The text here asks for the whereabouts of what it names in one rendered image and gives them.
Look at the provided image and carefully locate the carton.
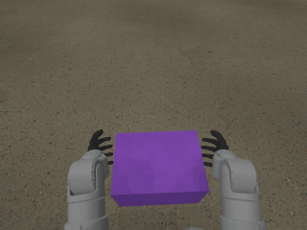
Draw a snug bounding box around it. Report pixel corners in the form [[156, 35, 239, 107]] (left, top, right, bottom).
[[110, 130, 209, 207]]

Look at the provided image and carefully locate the left robot hand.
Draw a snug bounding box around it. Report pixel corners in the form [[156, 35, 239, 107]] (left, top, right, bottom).
[[87, 129, 114, 165]]

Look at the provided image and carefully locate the right robot hand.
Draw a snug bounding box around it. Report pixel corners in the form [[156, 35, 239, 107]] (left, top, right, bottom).
[[201, 129, 228, 168]]

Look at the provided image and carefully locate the right robot forearm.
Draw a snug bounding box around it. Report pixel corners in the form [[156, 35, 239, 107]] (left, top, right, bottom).
[[211, 149, 267, 230]]

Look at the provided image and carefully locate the left robot forearm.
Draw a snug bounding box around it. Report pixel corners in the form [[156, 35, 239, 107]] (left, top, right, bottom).
[[63, 149, 109, 230]]

